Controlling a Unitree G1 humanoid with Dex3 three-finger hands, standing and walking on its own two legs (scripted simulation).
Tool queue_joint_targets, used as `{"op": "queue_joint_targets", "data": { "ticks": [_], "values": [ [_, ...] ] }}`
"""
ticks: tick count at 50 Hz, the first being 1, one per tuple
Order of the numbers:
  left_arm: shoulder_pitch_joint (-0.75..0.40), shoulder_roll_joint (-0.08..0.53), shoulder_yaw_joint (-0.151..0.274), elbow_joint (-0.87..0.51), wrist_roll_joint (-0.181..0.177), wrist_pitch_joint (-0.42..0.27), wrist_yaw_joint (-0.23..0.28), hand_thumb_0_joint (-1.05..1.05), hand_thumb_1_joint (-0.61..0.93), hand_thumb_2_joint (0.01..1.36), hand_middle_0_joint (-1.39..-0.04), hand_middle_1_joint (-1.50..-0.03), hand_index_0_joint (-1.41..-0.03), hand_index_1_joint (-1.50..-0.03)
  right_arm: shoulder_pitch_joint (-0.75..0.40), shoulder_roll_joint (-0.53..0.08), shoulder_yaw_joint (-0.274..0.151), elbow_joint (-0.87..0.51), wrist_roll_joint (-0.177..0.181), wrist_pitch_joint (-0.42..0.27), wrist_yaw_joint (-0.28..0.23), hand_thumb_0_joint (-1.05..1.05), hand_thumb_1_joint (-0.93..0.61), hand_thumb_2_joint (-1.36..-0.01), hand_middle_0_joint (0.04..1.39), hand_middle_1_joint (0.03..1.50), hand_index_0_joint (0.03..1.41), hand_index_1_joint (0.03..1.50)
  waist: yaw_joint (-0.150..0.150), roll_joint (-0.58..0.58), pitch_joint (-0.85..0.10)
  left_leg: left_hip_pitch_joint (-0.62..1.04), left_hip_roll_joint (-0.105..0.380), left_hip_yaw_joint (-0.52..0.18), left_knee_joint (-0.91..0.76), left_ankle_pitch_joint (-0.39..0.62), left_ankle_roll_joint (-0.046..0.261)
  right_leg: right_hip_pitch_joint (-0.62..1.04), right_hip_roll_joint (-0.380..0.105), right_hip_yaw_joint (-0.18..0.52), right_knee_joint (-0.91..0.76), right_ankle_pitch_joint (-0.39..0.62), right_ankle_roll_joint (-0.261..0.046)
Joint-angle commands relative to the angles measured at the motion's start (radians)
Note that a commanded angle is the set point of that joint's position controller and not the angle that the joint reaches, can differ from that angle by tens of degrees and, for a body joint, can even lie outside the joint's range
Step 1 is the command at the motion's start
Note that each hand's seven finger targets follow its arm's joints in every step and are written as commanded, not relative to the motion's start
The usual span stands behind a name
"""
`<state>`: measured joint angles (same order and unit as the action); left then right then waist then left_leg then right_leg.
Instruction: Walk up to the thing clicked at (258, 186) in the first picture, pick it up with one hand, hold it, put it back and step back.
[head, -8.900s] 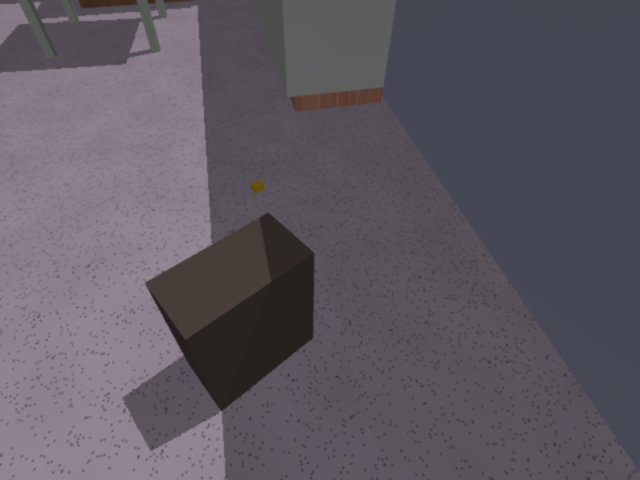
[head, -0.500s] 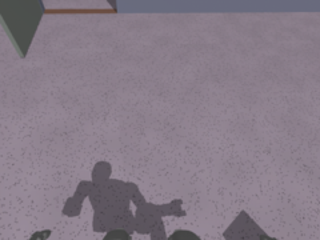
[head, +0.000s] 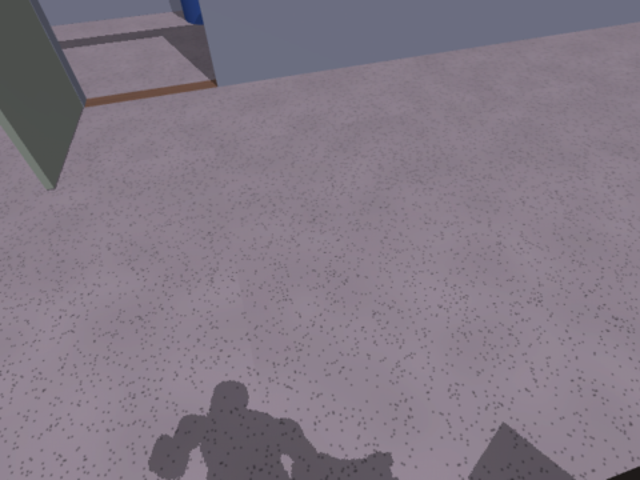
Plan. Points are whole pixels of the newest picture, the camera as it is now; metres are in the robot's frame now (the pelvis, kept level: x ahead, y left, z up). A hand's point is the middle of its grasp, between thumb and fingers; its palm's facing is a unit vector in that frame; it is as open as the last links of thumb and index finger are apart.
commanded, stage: walk up
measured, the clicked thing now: out of the picture +0.20 -1.54 -0.75
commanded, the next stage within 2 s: stand in 0.70 s
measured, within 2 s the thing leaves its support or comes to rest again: neither
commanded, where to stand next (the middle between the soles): +0.07 +0.02 m, yaw +2 degrees
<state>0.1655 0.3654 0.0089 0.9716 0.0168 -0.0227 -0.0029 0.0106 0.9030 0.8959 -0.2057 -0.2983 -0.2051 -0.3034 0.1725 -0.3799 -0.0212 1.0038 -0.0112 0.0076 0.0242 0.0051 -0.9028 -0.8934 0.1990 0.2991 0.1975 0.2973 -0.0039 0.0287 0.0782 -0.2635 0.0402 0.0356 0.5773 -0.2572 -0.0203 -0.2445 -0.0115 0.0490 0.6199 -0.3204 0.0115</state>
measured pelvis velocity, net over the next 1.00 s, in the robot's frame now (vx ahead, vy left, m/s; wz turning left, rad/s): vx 0.02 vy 0.01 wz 0.00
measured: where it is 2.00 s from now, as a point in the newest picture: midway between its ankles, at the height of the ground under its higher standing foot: outside the picture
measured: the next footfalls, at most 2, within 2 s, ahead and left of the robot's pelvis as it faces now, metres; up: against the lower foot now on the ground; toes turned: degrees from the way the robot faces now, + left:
none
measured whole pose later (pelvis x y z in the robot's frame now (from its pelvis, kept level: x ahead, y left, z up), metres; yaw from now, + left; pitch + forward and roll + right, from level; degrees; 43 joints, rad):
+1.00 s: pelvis +0.02 +0.01 +0.02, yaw +0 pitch -3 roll +0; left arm 0.08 0.35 0.00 1.14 0.01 -0.01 -0.01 0.01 0.90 0.90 -0.20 -0.30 -0.20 -0.30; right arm 0.07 -0.35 -0.01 1.15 -0.01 -0.01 0.01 0.00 -0.90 -0.89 0.20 0.30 0.20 0.30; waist -0.01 0.00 0.06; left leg -0.13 0.04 0.04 0.32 -0.15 -0.02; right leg -0.09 -0.02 0.05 0.33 -0.19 0.03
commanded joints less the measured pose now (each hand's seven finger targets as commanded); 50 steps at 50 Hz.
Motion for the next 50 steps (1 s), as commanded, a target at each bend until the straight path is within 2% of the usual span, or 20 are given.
{"op": "queue_joint_targets", "data": {
  "ticks": [1,3,5,11,14,17,19,25,29,34,35,39,42,50],
  "values": [
    [-0.070,0.234,0.057,-0.046,-0.008,-0.021,0.008,0.000,0.900,0.900,-0.200,-0.300,-0.200,-0.300,-0.063,-0.214,-0.039,-0.048,-0.006,-0.036,-0.006,0.000,-0.900,-0.900,0.200,0.300,0.200,0.300,0.002,-0.046,-0.026,0.007,0.066,-0.127,-0.197,-0.204,0.063,-0.063,-0.078,0.136,-0.234,-0.171,-0.078],
    [-0.057,0.220,0.051,-0.021,-0.010,-0.019,0.005,0.000,0.900,0.900,-0.200,-0.300,-0.200,-0.300,-0.085,-0.211,-0.034,-0.037,-0.006,-0.040,-0.004,0.000,-0.900,-0.900,0.200,0.300,0.200,0.300,0.016,-0.020,-0.019,-0.009,0.083,-0.150,-0.232,-0.218,0.065,-0.031,-0.060,0.110,-0.233,-0.118,-0.071],
    [-0.062,0.217,0.052,-0.002,-0.011,-0.020,0.004,0.000,0.900,0.900,-0.200,-0.300,-0.200,-0.300,-0.085,-0.205,-0.030,-0.022,-0.006,-0.045,-0.005,0.000,-0.900,-0.900,0.200,0.300,0.200,0.300,0.018,-0.017,-0.035,-0.006,0.086,-0.143,-0.241,-0.169,0.062,0.009,-0.061,0.108,-0.241,-0.051,-0.070],
    [-0.096,0.207,0.045,0.036,-0.017,-0.019,0.005,0.000,0.900,0.900,-0.200,-0.300,-0.200,-0.300,-0.083,-0.204,-0.024,0.022,-0.004,-0.054,-0.015,0.000,-0.900,-0.900,0.200,0.300,0.200,0.300,0.009,0.020,-0.082,0.052,0.103,-0.133,-0.270,-0.004,0.055,0.076,-0.064,0.079,-0.233,0.148,-0.057],
    [-0.096,0.204,0.042,0.063,-0.018,-0.020,0.007,0.000,0.900,0.900,-0.200,-0.300,-0.200,-0.300,-0.088,-0.203,-0.026,0.034,0.003,-0.056,-0.019,0.000,-0.900,-0.900,0.200,0.300,0.200,0.300,0.012,0.009,-0.128,0.110,0.108,-0.110,-0.241,0.174,0.059,0.115,-0.075,0.070,-0.243,0.245,-0.048],
    [-0.101,0.204,0.038,0.077,-0.020,-0.019,0.009,0.000,0.900,0.900,-0.200,-0.300,-0.200,-0.300,-0.096,-0.198,-0.029,0.039,0.006,-0.051,-0.022,0.000,-0.900,-0.900,0.200,0.300,0.200,0.300,0.002,-0.002,-0.135,0.160,0.098,-0.081,-0.222,0.210,0.055,0.100,-0.087,0.075,-0.265,0.289,-0.046],
    [-0.125,0.202,0.035,0.080,-0.019,-0.017,0.010,0.000,0.900,0.900,-0.200,-0.300,-0.200,-0.300,-0.095,-0.196,-0.032,0.050,0.004,-0.047,-0.024,0.000,-0.900,-0.900,0.200,0.300,0.200,0.300,-0.006,-0.009,-0.129,0.163,0.098,-0.078,-0.235,0.194,0.052,0.096,-0.090,0.073,-0.273,0.286,-0.044],
    [-0.129,0.197,0.032,0.110,-0.012,-0.013,0.010,0.000,0.900,0.900,-0.200,-0.300,-0.200,-0.300,-0.130,-0.191,-0.035,0.057,0.004,-0.039,-0.023,0.000,-0.900,-0.900,0.200,0.300,0.200,0.300,-0.004,-0.030,-0.090,0.162,0.096,-0.081,-0.260,0.132,0.052,0.073,-0.086,0.069,-0.308,0.239,-0.035],
    [-0.129,0.197,0.034,0.119,-0.012,-0.017,0.011,0.000,0.900,0.900,-0.200,-0.300,-0.200,-0.300,-0.127,-0.187,-0.036,0.066,0.007,-0.038,-0.021,0.000,-0.900,-0.900,0.200,0.300,0.200,0.300,-0.006,-0.048,-0.110,0.199,0.095,-0.074,-0.255,0.179,0.047,0.083,-0.090,0.069,-0.317,0.256,-0.032],
    [-0.133,0.196,0.034,0.120,-0.011,-0.016,0.013,0.000,0.900,0.900,-0.200,-0.300,-0.200,-0.300,-0.139,-0.188,-0.036,0.071,0.004,-0.036,-0.021,0.000,-0.900,-0.900,0.200,0.300,0.200,0.300,-0.005,-0.031,-0.110,0.198,0.094,-0.074,-0.270,0.182,0.044,0.098,-0.093,0.062,-0.322,0.267,-0.027],
    [-0.129,0.207,0.032,0.116,-0.009,-0.016,0.013,0.000,0.900,0.900,-0.200,-0.300,-0.200,-0.300,-0.169,-0.185,-0.033,0.062,0.003,-0.038,-0.023,0.000,-0.900,-0.900,0.200,0.300,0.200,0.300,0.001,-0.056,-0.086,0.202,0.105,-0.093,-0.273,0.248,0.038,0.080,-0.102,0.068,-0.325,0.316,-0.020],
    [-0.120,0.199,0.034,0.113,-0.010,-0.018,0.015,0.000,0.900,0.900,-0.200,-0.300,-0.200,-0.300,-0.152,-0.190,-0.034,0.069,0.006,-0.040,-0.027,0.000,-0.900,-0.900,0.200,0.300,0.200,0.300,-0.005,-0.040,-0.156,0.239,0.110,-0.080,-0.253,0.342,0.038,0.140,-0.112,0.060,-0.316,0.416,-0.017],
    [-0.118,0.202,0.034,0.115,-0.010,-0.013,0.014,0.000,0.900,0.900,-0.200,-0.300,-0.200,-0.300,-0.162,-0.183,-0.031,0.073,0.006,-0.037,-0.027,0.000,-0.900,-0.900,0.200,0.300,0.200,0.300,-0.003,-0.032,-0.130,0.230,0.102,-0.080,-0.272,0.260,0.033,0.120,-0.109,0.064,-0.338,0.330,-0.017],
    [-0.121,0.202,0.033,0.108,-0.009,-0.008,0.011,0.000,0.900,0.900,-0.200,-0.300,-0.200,-0.300,-0.152,-0.182,-0.027,0.081,0.004,-0.036,-0.025,0.000,-0.900,-0.900,0.200,0.300,0.200,0.300,-0.004,-0.019,-0.105,0.192,0.099,-0.086,-0.304,0.175,0.029,0.107,-0.106,0.063,-0.351,0.240,-0.021]
  ]
}}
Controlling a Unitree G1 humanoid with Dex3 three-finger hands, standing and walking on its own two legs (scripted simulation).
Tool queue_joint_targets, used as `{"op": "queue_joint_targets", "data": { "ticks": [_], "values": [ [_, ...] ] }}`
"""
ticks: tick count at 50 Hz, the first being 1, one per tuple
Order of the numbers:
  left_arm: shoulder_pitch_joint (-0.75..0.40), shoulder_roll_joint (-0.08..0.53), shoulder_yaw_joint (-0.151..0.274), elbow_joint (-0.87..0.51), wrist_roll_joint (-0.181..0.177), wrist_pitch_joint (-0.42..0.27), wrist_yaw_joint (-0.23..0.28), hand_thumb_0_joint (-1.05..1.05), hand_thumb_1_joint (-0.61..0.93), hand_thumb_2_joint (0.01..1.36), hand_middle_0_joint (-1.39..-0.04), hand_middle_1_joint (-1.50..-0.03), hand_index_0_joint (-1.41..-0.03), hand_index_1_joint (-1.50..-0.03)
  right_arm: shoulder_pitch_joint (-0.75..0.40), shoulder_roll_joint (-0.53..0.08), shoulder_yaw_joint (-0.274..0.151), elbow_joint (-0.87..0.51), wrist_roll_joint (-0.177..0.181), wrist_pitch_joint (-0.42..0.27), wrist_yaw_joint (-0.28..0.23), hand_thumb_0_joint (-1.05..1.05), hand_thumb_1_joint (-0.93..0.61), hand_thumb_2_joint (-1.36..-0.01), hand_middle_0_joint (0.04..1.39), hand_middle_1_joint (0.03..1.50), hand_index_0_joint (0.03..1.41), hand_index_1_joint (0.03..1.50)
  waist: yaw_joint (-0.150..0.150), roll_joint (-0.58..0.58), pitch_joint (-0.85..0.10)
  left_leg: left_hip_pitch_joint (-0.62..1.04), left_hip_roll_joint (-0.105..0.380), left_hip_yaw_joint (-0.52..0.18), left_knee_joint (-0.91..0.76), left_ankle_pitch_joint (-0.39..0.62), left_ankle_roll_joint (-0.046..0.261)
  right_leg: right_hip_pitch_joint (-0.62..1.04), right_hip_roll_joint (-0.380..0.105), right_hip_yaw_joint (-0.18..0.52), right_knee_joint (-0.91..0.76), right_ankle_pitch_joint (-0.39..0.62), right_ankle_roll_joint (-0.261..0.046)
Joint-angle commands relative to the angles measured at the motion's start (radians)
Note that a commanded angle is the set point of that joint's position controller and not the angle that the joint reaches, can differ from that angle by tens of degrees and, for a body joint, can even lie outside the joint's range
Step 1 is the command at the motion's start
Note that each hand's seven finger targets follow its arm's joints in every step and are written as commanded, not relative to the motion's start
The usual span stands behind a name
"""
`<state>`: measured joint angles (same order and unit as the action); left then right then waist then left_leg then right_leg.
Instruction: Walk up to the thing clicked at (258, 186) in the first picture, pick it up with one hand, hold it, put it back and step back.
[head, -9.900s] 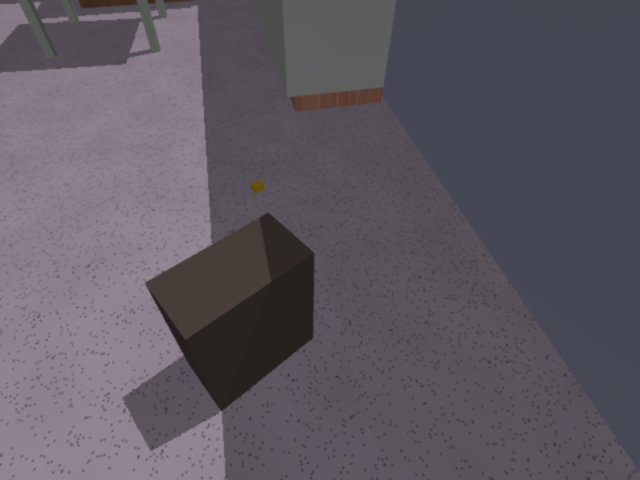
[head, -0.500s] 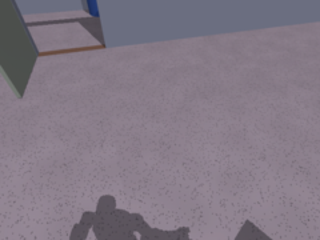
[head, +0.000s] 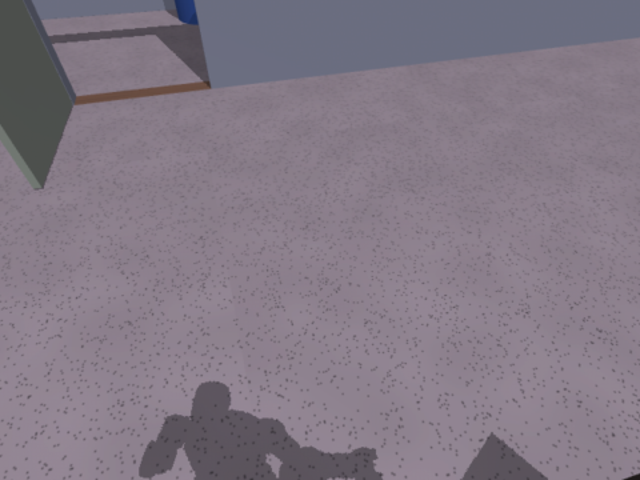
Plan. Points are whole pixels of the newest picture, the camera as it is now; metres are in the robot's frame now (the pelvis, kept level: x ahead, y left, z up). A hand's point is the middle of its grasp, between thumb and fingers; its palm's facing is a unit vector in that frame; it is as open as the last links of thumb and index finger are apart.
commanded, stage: stand
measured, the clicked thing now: out of the picture +0.19 -1.55 -0.77
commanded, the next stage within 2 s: none
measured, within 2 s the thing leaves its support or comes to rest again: neither
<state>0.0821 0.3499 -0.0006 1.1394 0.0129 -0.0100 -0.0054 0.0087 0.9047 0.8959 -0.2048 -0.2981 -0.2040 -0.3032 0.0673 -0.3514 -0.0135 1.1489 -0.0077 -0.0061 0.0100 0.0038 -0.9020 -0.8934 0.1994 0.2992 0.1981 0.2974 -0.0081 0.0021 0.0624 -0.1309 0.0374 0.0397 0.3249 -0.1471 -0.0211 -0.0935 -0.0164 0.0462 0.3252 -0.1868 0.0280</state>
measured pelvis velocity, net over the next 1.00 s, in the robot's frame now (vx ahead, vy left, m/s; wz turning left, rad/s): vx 0.00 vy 0.01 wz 0.02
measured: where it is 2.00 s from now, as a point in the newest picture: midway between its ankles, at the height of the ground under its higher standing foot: outside the picture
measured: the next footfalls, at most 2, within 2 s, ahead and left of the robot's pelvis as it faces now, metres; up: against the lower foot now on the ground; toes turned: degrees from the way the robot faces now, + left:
none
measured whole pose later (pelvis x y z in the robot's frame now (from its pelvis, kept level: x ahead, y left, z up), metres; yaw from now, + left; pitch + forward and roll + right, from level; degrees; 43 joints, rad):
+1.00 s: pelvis +0.00 +0.01 +0.00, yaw +1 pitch -2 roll +0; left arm 0.12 0.36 -0.01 1.11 0.02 -0.01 -0.01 0.01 0.90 0.90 -0.20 -0.30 -0.20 -0.30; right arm 0.09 -0.35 -0.01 1.14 -0.01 -0.01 0.01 0.00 -0.90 -0.89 0.20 0.30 0.20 0.30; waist -0.01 0.00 0.05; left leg -0.15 0.02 0.03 0.34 -0.15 -0.01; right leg -0.10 -0.03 0.03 0.33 -0.19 0.04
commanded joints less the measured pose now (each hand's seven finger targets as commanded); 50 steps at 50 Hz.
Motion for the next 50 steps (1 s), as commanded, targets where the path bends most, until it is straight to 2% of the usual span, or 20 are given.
{"op": "queue_joint_targets", "data": {
  "ticks": [1,4,8,12,16,17,20,21,23,25,30,32,34,37,40,48,50],
  "values": [
    [-0.035,0.219,0.043,-0.061,-0.004,-0.020,0.013,0.000,0.900,0.900,-0.200,-0.300,-0.200,-0.300,-0.049,-0.214,-0.036,-0.064,0.000,-0.023,-0.011,0.000,-0.900,-0.900,0.200,0.300,0.200,0.300,0.003,0.008,-0.095,0.061,0.104,-0.092,-0.051,0.067,0.031,-0.034,-0.103,0.066,-0.053,0.113,-0.039],
    [-0.025,0.220,0.042,-0.062,-0.005,-0.021,0.013,0.000,0.900,0.900,-0.200,-0.300,-0.200,-0.300,-0.044,-0.216,-0.037,-0.062,0.001,-0.024,-0.011,0.000,-0.900,-0.900,0.200,0.300,0.200,0.300,0.003,-0.002,-0.107,0.083,0.106,-0.091,-0.043,0.101,0.033,-0.043,-0.104,0.064,-0.050,0.127,-0.039],
    [-0.026,0.219,0.041,-0.063,-0.004,-0.021,0.013,0.000,0.900,0.900,-0.200,-0.300,-0.200,-0.300,-0.033,-0.215,-0.037,-0.059,0.000,-0.019,-0.009,0.000,-0.900,-0.900,0.200,0.300,0.200,0.300,-0.001,-0.018,-0.067,0.048,0.098,-0.096,-0.054,0.007,0.032,-0.071,-0.102,0.067,-0.071,0.043,-0.038],
    [-0.020,0.217,0.040,-0.067,-0.004,-0.021,0.012,0.000,0.900,0.900,-0.200,-0.300,-0.200,-0.300,-0.033,-0.220,-0.039,-0.059,-0.002,-0.021,-0.006,0.000,-0.900,-0.900,0.200,0.300,0.200,0.300,0.001,-0.002,-0.071,0.047,0.102,-0.103,-0.058,0.006,0.037,-0.064,-0.102,0.064,-0.064,0.042,-0.041],
    [-0.015,0.221,0.042,-0.069,-0.003,-0.019,0.011,0.000,0.900,0.900,-0.200,-0.300,-0.200,-0.300,-0.018,-0.218,-0.039,-0.059,-0.002,-0.020,-0.007,0.000,-0.900,-0.900,0.200,0.300,0.200,0.300,-0.003,-0.003,-0.052,0.025,0.096,-0.107,-0.068,-0.043,0.034,-0.078,-0.099,0.064,-0.068,0.002,-0.041],
    [-0.014,0.225,0.043,-0.071,-0.003,-0.020,0.010,0.000,0.900,0.900,-0.200,-0.300,-0.200,-0.300,-0.023,-0.221,-0.040,-0.061,-0.003,-0.021,-0.007,0.000,-0.900,-0.900,0.200,0.300,0.200,0.300,0.000,-0.002,-0.071,0.042,0.100,-0.108,-0.061,-0.018,0.037,-0.067,-0.104,0.067,-0.064,0.022,-0.043],
    [-0.005,0.219,0.041,-0.068,-0.002,-0.020,0.009,0.000,0.900,0.900,-0.200,-0.300,-0.200,-0.300,-0.016,-0.219,-0.040,-0.060,-0.002,-0.020,-0.006,0.000,-0.900,-0.900,0.200,0.300,0.200,0.300,-0.002,-0.004,-0.054,0.019,0.096,-0.113,-0.068,-0.056,0.038,-0.072,-0.099,0.063,-0.068,-0.005,-0.041],
    [-0.004,0.220,0.041,-0.073,-0.001,-0.021,0.010,0.000,0.900,0.900,-0.200,-0.300,-0.200,-0.300,-0.017,-0.218,-0.040,-0.062,-0.002,-0.020,-0.006,0.000,-0.900,-0.900,0.200,0.300,0.200,0.300,0.000,-0.005,-0.074,0.037,0.097,-0.109,-0.057,-0.024,0.040,-0.063,-0.104,0.064,-0.062,0.027,-0.043],
    [0.002,0.221,0.040,-0.072,-0.003,-0.020,0.010,0.000,0.900,0.900,-0.200,-0.300,-0.200,-0.300,-0.016,-0.213,-0.038,-0.061,-0.001,-0.020,-0.005,0.000,-0.900,-0.900,0.200,0.300,0.200,0.300,-0.001,-0.011,-0.055,0.031,0.096,-0.114,-0.065,-0.033,0.035,-0.081,-0.097,0.058,-0.060,0.001,-0.041],
    [-0.003,0.222,0.040,-0.074,-0.002,-0.020,0.011,0.000,0.900,0.900,-0.200,-0.300,-0.200,-0.300,-0.012,-0.213,-0.039,-0.061,-0.001,-0.020,-0.006,0.000,-0.900,-0.900,0.200,0.300,0.200,0.300,-0.003,-0.014,-0.072,0.043,0.098,-0.111,-0.053,0.012,0.036,-0.077,-0.099,0.059,-0.055,0.029,-0.042],
    [0.004,0.219,0.037,-0.077,-0.003,-0.020,0.010,0.000,0.900,0.900,-0.200,-0.300,-0.200,-0.300,-0.005,-0.216,-0.036,-0.057,-0.001,-0.021,-0.007,0.000,-0.900,-0.900,0.200,0.300,0.200,0.300,-0.002,0.005,-0.083,0.038,0.096,-0.109,-0.047,0.029,0.039,-0.054,-0.106,0.063,-0.054,0.064,-0.042],
    [0.009,0.222,0.038,-0.081,-0.003,-0.020,0.012,0.000,0.900,0.900,-0.200,-0.300,-0.200,-0.300,-0.007,-0.219,-0.038,-0.060,-0.001,-0.022,-0.008,0.000,-0.900,-0.900,0.200,0.300,0.200,0.300,-0.001,-0.005,-0.093,0.051,0.098,-0.106,-0.037,0.078,0.037,-0.053,-0.105,0.058,-0.048,0.088,-0.041],
    [0.011,0.220,0.037,-0.078,-0.004,-0.019,0.012,0.000,0.900,0.900,-0.200,-0.300,-0.200,-0.300,-0.006,-0.218,-0.036,-0.061,-0.001,-0.021,-0.009,0.000,-0.900,-0.900,0.200,0.300,0.200,0.300,0.000,-0.002,-0.082,0.040,0.096,-0.104,-0.041,0.040,0.040,-0.056,-0.107,0.061,-0.052,0.073,-0.042],
    [0.011,0.224,0.038,-0.078,-0.002,-0.017,0.013,0.000,0.900,0.900,-0.200,-0.300,-0.200,-0.300,-0.013,-0.214,-0.034,-0.061,0.001,-0.020,-0.009,0.000,-0.900,-0.900,0.200,0.300,0.200,0.300,0.001,-0.008,-0.072,0.042,0.100,-0.114,-0.049,0.052,0.037,-0.063,-0.100,0.049,-0.044,0.058,-0.041],
    [0.010,0.219,0.036,-0.081,-0.003,-0.021,0.013,0.000,0.900,0.900,-0.200,-0.300,-0.200,-0.300,-0.004,-0.220,-0.036,-0.063,0.002,-0.020,-0.009,0.000,-0.900,-0.900,0.200,0.300,0.200,0.300,-0.001,-0.011,-0.089,0.054,0.101,-0.107,-0.029,0.091,0.041,-0.049,-0.108,0.055,-0.048,0.099,-0.039],
    [0.012,0.217,0.036,-0.082,-0.002,-0.016,0.013,0.000,0.900,0.900,-0.200,-0.300,-0.200,-0.300,-0.020,-0.216,-0.034,-0.070,0.001,-0.021,-0.009,0.000,-0.900,-0.900,0.200,0.300,0.200,0.300,0.002,-0.002,-0.064,0.034,0.098,-0.112,-0.047,0.053,0.035,-0.057,-0.101,0.046,-0.049,0.050,-0.041],
    [0.015,0.217,0.035,-0.083,-0.001,-0.017,0.012,0.000,0.900,0.900,-0.200,-0.300,-0.200,-0.300,-0.017,-0.214,-0.033,-0.069,0.001,-0.021,-0.009,0.000,-0.900,-0.900,0.200,0.300,0.200,0.300,0.003,-0.003,-0.069,0.037,0.098,-0.111,-0.045,0.057,0.036,-0.058,-0.102,0.049,-0.052,0.067,-0.041]
  ]
}}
